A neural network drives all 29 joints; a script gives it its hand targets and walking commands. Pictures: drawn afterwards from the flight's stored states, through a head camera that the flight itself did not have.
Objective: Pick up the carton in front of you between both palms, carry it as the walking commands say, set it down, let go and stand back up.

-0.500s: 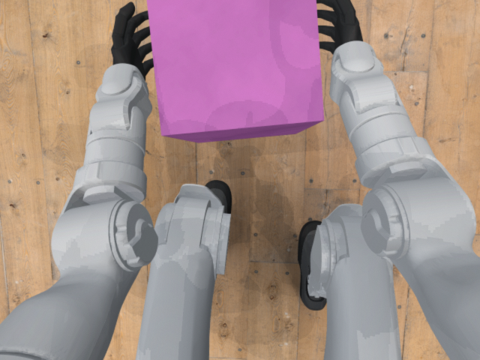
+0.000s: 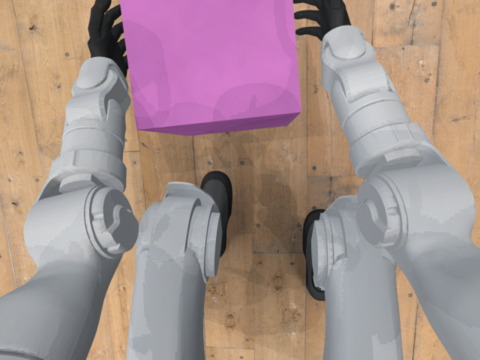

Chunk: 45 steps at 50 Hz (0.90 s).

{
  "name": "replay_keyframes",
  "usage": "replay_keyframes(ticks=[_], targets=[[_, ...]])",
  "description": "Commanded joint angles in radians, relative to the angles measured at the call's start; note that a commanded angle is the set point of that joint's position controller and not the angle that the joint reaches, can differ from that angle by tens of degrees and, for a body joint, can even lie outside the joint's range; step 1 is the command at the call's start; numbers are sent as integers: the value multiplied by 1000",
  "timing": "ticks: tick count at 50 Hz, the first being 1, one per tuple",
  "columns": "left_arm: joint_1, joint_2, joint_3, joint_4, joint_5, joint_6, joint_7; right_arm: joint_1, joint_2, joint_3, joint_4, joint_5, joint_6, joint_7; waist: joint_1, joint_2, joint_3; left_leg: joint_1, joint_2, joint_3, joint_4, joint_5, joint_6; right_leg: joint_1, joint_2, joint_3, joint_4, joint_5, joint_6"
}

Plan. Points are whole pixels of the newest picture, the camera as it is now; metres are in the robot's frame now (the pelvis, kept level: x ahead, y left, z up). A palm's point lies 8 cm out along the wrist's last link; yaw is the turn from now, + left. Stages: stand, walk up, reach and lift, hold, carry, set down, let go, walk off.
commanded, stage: set down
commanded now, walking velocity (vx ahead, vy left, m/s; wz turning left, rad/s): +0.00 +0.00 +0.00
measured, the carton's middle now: (223, 66) +0.49 +0.11 -0.24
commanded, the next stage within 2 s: let go in 1.58 s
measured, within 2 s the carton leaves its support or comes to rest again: rests again in 0.26 s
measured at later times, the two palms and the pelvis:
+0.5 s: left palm (108, 85) +0.45 +0.28 -0.19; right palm (372, 33) +0.54 -0.10 -0.19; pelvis +0.00 +0.00 +0.00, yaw +0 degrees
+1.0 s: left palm (30, 56) +0.46 +0.28 -0.05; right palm out of the picture +0.55 -0.09 -0.04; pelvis +0.01 +0.01 +0.08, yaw +0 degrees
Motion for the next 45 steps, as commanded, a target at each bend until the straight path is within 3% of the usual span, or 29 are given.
replay_keyframes(ticks=[1,3,4,5,6,8,9,10,11,13,14,15,16,18,19,23,24,26,27,28,30,31,32,36,37,39,40,41,45], targets=[[-356,-647,-185,-5,-13,-4,-151,-324,576,152,-38,-6,-35,149,-14,-158,-758,511,-90,76,-52,176,20,241,6,-17,-263,183,-37],[-382,-617,-161,8,-15,4,-148,-296,515,140,-52,-11,-41,153,-42,-149,-730,485,-89,78,-54,125,20,235,9,-22,-264,169,-46],[-399,-627,-188,8,-8,-4,-152,-332,538,112,-40,-6,-44,157,-12,-106,-753,471,-94,79,-56,138,21,230,11,-21,-256,178,-44],[-396,-586,-180,-11,-24,-4,-151,-293,526,112,-8,-26,-29,150,-53,-149,-705,448,-83,76,-53,121,19,226,-7,-17,-262,177,-49],[-398,-587,-170,-52,-16,-12,-147,-344,500,147,-68,-3,-38,148,-7,-131,-700,464,-81,69,-46,122,25,197,-1,-10,-246,161,-50],[-392,-571,-196,-23,-48,-19,-132,-316,439,110,-25,-28,-40,137,-56,-136,-722,504,-89,70,-45,116,10,245,-1,-36,-252,151,-43],[-385,-500,-165,-1,-33,-23,-117,-316,430,133,-46,-3,-46,132,-23,-165,-708,524,-80,62,-51,154,19,224,-1,-20,-245,168,-38],[-378,-457,-153,23,-33,-27,-109,-297,405,112,-15,4,-36,126,-14,-123,-713,542,-65,70,-35,112,6,264,-14,-6,-244,134,-40],[-339,-433,-138,19,-32,-35,-93,-319,303,133,-26,0,-46,114,-4,-136,-729,546,-70,76,-48,122,4,296,-19,-23,-240,139,-23],[-237,-222,-93,88,-28,-61,-44,-245,32,71,-15,-28,-68,54,-54,-156,-715,559,-57,69,-48,133,-8,302,-24,-30,-250,151,-17],[-178,-44,-65,65,-40,-87,-1,-236,-82,73,-67,26,-73,29,7,-140,-741,586,-43,82,-44,121,-19,338,-44,-18,-230,144,-7],[-146,40,-72,74,-101,-111,43,-243,-221,79,-23,38,-84,-14,-15,-160,-788,585,-43,75,-52,148,-21,369,-58,-22,-239,162,-3],[-125,78,-112,131,-123,-126,63,-251,-212,137,-14,115,-81,-25,25,-139,-807,663,-33,68,-59,143,-10,379,-59,-17,-241,141,10],[-154,219,-70,88,-143,-161,90,-281,-215,187,-29,174,-88,-33,83,-209,-814,596,-7,77,-29,212,7,368,-84,11,-243,192,18],[-188,213,-114,59,-167,-169,92,-290,-207,195,-56,212,-95,-30,52,-160,-834,620,-1,78,-40,210,2,368,-75,-3,-231,198,20],[-173,143,-220,82,-272,-189,71,-304,-196,274,-94,284,-108,-11,57,-183,-914,667,14,75,-27,303,8,394,-83,-8,-240,252,14],[-150,250,-127,34,-225,-196,74,-300,-235,263,-127,290,-104,-8,126,-156,-933,667,17,83,-11,292,13,412,-89,4,-220,231,25],[-147,248,-130,-56,-227,-188,76,-275,-210,277,-168,300,-90,-3,128,-178,-999,718,18,82,-28,330,11,416,-83,-11,-221,250,23],[-130,242,-155,-73,-236,-188,77,-261,-237,243,-204,296,-96,-4,97,-182,-1073,748,16,80,-23,371,9,453,-77,-20,-215,286,28],[-72,238,-148,-65,-228,-179,83,-232,-269,227,-195,275,-91,-15,120,-142,-1101,858,15,81,-33,412,10,442,-73,-31,-233,281,31],[-51,223,-141,-123,-226,-164,76,-173,-248,207,-227,276,-72,-18,93,-141,-1143,877,4,90,-57,383,12,448,-58,-46,-235,268,36],[-45,234,-150,-133,-240,-149,75,-212,-236,249,-260,293,-64,-24,128,-162,-1186,933,8,82,-73,387,11,470,-69,-53,-253,240,32],[-54,206,-152,-210,-226,-136,79,-169,-244,212,-273,259,-62,-29,86,-144,-1224,936,-10,112,-79,367,8,501,-58,-60,-264,226,25],[-21,199,-160,-343,-207,-92,101,-162,-281,163,-333,251,-23,-49,96,-97,-1357,989,-27,134,-136,333,-4,598,-32,-61,-311,216,12],[15,162,-162,-302,-202,-80,101,-157,-276,117,-355,234,-21,-48,56,-105,-1314,993,-31,125,-152,330,-1,581,-37,-81,-319,218,14],[-45,165,-175,-375,-195,-61,108,-164,-278,97,-285,207,2,-42,43,-82,-1256,967,-37,131,-191,285,-5,550,-39,-78,-357,168,3],[4,132,-155,-307,-172,-48,104,-113,-265,96,-267,222,2,-42,77,-41,-1219,999,-38,145,-219,219,-12,517,-24,-86,-383,96,0],[-13,111,-178,-356,-189,-46,109,-88,-283,79,-261,181,-3,-42,31,-33,-1180,979,-46,138,-231,199,-13,506,-22,-87,-411,78,-8],[27,92,-161,-384,-146,-23,112,-76,-276,21,-235,164,-4,-6,13,-8,-1133,1026,-47,108,-323,158,-11,416,-27,-115,-448,42,-17]])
